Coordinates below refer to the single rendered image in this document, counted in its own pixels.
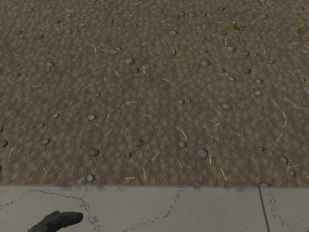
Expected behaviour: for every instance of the left robot hand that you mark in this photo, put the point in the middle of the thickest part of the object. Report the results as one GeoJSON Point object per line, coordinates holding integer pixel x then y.
{"type": "Point", "coordinates": [56, 220]}

